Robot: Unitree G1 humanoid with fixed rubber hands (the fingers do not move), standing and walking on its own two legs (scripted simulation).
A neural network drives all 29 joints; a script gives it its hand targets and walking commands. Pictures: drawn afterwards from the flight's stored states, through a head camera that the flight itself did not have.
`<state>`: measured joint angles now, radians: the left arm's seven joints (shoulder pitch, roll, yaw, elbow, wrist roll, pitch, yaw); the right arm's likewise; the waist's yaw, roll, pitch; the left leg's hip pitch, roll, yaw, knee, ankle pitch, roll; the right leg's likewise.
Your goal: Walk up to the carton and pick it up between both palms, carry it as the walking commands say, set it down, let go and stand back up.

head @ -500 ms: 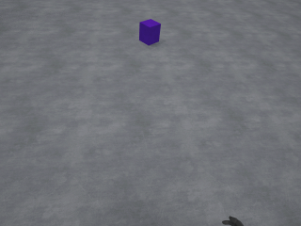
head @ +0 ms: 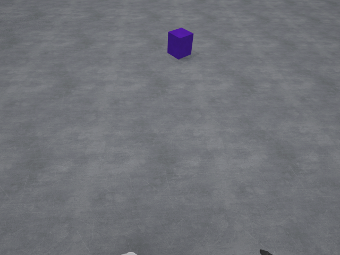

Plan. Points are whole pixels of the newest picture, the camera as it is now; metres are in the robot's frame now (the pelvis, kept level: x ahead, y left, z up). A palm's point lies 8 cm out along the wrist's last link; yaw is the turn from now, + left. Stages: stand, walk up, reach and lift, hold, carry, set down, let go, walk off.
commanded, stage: walk up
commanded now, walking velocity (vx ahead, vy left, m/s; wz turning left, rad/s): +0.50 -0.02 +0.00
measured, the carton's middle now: (180, 43) +2.43 -0.04 -0.64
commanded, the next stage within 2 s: none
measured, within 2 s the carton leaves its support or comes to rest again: neither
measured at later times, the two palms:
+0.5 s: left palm (99, 200) +0.29 +0.22 -0.11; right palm (277, 229) +0.24 -0.29 -0.12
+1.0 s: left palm (115, 136) +0.54 +0.23 -0.12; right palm (260, 161) +0.45 -0.29 -0.10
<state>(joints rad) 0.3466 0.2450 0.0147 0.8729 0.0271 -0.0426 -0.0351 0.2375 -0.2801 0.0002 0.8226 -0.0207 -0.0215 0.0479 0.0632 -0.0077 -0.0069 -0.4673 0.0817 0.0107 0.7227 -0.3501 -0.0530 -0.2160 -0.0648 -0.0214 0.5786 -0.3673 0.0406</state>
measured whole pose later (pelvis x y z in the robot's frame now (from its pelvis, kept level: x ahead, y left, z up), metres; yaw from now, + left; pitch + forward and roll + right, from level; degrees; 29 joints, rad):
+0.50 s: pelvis +0.22 -0.03 +0.00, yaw +0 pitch +1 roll +1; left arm 0.27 0.23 0.02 0.88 0.03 -0.07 -0.03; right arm 0.39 -0.27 0.00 0.86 -0.03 -0.02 0.02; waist 0.01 0.00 -0.01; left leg -0.45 0.08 0.02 1.08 -0.41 -0.05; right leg -0.25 -0.05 -0.03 0.58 -0.35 0.01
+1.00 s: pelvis +0.44 -0.02 +0.01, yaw +0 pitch +1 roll -1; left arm 0.21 0.26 0.03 0.94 0.03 -0.04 -0.04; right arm 0.36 -0.27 0.00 0.87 -0.03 -0.05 0.02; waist -0.07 -0.03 0.01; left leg -0.20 0.10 0.02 0.49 -0.31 -0.04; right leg -0.38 -0.06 -0.04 0.64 -0.30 0.02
